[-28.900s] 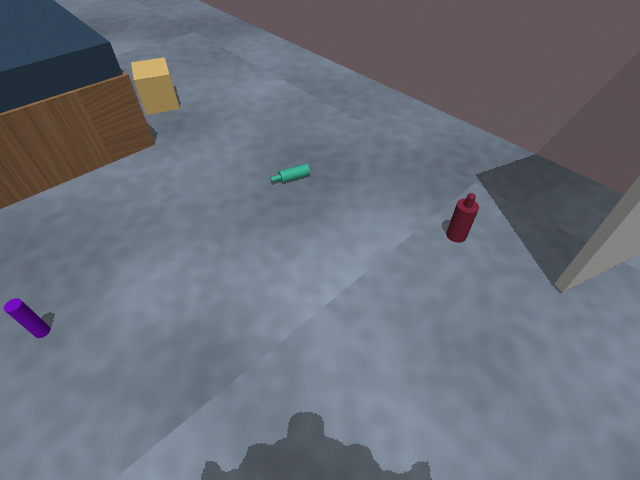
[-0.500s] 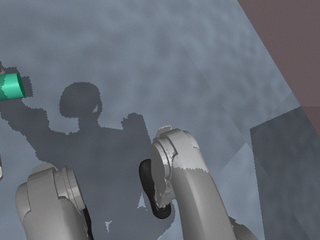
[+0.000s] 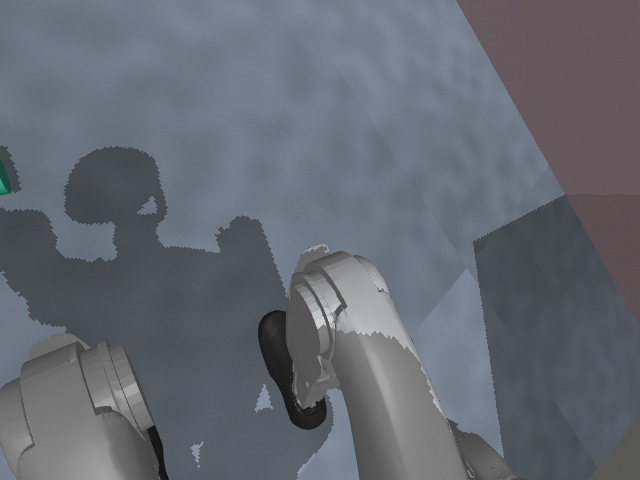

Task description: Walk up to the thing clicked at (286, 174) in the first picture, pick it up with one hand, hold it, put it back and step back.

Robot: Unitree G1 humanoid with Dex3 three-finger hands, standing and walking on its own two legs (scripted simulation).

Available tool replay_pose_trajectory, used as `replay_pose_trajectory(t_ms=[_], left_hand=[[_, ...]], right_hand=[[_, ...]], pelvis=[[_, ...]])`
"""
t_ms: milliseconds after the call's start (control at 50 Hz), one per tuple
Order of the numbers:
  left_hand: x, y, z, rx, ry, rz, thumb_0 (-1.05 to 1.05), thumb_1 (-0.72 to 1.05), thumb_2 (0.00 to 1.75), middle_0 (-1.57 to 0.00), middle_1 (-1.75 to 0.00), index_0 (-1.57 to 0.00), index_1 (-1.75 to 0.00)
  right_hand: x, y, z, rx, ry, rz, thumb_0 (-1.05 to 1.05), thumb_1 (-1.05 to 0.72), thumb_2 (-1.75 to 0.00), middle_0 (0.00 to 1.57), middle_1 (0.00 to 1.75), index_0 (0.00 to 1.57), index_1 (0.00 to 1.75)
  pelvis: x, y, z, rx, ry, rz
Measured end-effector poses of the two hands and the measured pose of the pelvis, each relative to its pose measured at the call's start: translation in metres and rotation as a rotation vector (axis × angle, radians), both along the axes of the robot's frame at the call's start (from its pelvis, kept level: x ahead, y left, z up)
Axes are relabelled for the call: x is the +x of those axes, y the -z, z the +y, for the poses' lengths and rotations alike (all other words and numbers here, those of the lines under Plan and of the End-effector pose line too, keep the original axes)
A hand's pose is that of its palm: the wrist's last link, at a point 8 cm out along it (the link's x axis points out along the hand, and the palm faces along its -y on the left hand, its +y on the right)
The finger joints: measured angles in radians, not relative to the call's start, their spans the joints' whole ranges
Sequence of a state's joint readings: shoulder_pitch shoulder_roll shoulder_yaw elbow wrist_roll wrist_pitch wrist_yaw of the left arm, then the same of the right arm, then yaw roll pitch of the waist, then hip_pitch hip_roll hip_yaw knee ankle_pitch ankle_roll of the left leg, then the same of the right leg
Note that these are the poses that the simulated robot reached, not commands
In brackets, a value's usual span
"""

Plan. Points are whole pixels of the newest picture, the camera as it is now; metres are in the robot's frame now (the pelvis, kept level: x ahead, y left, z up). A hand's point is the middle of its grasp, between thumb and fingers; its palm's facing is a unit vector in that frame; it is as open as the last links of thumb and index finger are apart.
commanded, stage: rest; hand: left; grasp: from above
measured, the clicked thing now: out of the picture +0.50 +0.32 -0.25
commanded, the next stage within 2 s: open in 0.72 s
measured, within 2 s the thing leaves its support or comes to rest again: rests again in 0.96 s
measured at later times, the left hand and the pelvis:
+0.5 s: hand out of the picture +0.49 +0.28 -0.25, palm faces -0.47 -0.10 -0.88, open 8.9 cm; pelvis +0.00 +0.00 +0.00, yaw -1 degrees
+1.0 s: hand out of the picture +0.49 +0.29 -0.26, palm faces -0.47 -0.11 -0.87, open 9.0 cm; pelvis +0.00 +0.00 +0.00, yaw -2 degrees
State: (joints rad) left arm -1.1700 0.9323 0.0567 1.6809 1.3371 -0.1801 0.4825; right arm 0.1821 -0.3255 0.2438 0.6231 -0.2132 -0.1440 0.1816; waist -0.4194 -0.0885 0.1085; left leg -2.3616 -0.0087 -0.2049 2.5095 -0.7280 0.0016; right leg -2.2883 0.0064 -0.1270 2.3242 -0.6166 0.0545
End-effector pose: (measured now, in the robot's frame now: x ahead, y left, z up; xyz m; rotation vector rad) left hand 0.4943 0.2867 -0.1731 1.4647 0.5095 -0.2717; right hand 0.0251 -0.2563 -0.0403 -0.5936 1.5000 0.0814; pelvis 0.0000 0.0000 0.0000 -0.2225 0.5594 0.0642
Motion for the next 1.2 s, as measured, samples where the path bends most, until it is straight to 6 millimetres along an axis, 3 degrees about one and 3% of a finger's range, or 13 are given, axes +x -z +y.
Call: replay_pose_trajectory(t_ms=[880,1020,1200], left_hand=[[0.004,0.027,0.004,-0.004,-0.018,0.005,0.0,0.19,0.33,-0.78,-0.45,-0.8,-0.41],[0.006,0.026,0.003,-0.007,-0.008,-0.005,0.0,0.2,0.4,-0.69,-0.49,-0.71,-0.45],[0.006,0.023,0.005,-0.003,-0.012,-0.003,0.0,0.01,0.56,-0.52,-0.6,-0.52,-0.58]], right_hand=[[-0.008,-0.011,0.008,0.016,-0.056,0.034,0.0,-0.91,-0.9,0.2,0.3,0.21,0.3],[-0.013,-0.013,0.009,0.009,-0.045,0.049,0.0,-0.9,-0.9,0.21,0.3,0.21,0.3],[-0.015,-0.016,0.012,0.002,-0.04,0.044,0.0,-0.9,-0.9,0.21,0.3,0.21,0.3]], pelvis=[[-0.003,0.003,0.004,-0.03,0.017,-0.033],[-0.003,0.002,0.004,-0.034,0.02,-0.036],[-0.004,0.0,0.005,-0.041,0.022,-0.033]])
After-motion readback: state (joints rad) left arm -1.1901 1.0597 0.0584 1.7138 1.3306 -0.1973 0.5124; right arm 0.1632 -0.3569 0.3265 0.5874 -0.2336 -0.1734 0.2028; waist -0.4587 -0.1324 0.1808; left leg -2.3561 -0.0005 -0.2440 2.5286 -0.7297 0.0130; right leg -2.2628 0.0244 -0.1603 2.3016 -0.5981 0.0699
